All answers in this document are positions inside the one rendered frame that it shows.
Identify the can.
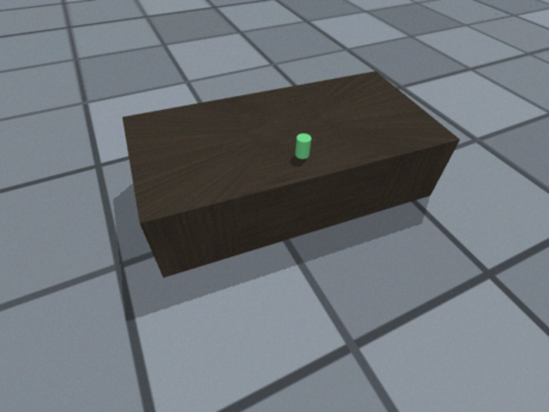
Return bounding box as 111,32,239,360
295,133,311,159

